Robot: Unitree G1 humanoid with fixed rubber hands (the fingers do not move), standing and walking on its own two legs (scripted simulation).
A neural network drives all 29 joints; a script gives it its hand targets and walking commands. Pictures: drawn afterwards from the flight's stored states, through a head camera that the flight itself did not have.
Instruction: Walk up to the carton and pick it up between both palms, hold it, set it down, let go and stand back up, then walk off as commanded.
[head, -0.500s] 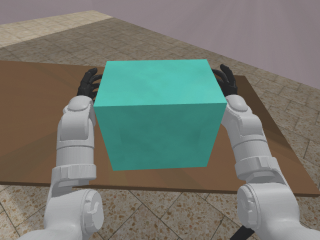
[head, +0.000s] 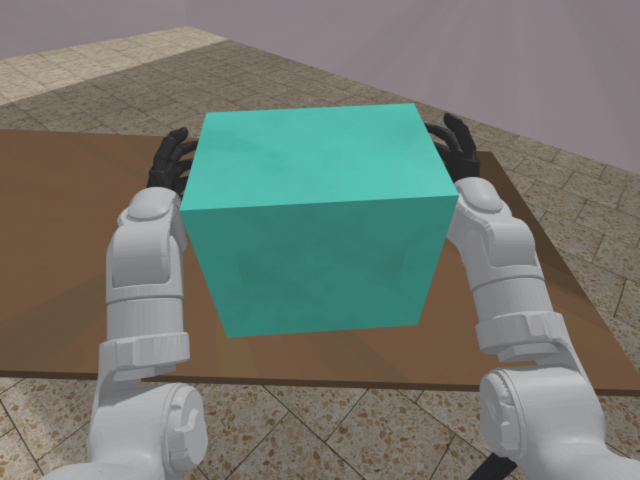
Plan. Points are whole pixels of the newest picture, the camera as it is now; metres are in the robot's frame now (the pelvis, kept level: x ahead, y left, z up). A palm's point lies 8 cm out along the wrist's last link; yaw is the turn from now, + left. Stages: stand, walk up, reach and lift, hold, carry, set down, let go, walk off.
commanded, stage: reach and lift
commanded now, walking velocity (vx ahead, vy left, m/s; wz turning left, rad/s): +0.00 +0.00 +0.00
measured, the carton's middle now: (317, 224) +0.37 -0.01 +0.18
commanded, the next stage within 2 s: hold in 0.02 s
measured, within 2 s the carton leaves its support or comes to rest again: neither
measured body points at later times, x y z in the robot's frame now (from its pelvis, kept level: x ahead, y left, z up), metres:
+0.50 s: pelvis +0.00 +0.00 +0.00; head -0.07 +0.00 +0.45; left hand +0.38 +0.17 +0.24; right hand +0.39 -0.18 +0.27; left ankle +0.00 +0.13 -0.75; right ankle +0.03 -0.13 -0.75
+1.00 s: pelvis +0.00 -0.01 +0.00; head -0.06 +0.00 +0.45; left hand +0.38 +0.17 +0.25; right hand +0.39 -0.17 +0.27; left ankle +0.00 +0.13 -0.75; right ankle +0.03 -0.13 -0.75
